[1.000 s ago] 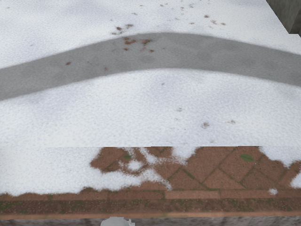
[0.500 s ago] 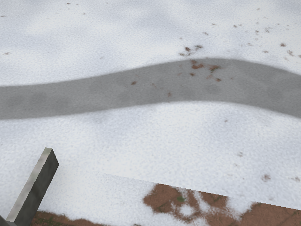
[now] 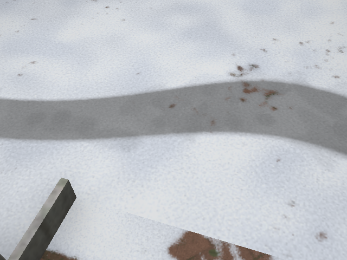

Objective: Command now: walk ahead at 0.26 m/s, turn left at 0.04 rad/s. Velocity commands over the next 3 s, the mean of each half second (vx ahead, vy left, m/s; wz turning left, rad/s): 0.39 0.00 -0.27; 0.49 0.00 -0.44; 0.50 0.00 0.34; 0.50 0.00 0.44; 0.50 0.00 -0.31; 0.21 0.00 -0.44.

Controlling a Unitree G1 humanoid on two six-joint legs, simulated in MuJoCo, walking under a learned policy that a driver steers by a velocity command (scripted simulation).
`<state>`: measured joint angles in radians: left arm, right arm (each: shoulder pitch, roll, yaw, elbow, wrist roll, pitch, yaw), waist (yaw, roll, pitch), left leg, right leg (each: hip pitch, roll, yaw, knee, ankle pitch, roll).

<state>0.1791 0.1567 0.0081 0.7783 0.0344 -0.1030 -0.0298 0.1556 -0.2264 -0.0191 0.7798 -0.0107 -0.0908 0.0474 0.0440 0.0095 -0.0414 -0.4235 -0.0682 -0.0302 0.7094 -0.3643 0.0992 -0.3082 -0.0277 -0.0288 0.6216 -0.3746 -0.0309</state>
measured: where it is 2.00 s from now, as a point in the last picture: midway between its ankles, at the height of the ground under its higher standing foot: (209, 137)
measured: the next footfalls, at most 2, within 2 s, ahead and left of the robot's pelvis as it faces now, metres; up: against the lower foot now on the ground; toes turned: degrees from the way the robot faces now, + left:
right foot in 0.52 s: +0.38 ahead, -0.10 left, +0.15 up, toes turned -12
left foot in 0.98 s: +0.71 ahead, +0.05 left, +0.15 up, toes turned -22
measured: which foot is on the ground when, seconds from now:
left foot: down 0.00-0.56, up 0.58-0.96, down 0.98-1.00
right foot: down 0.00-0.16, up 0.18-0.50, down 0.52-1.00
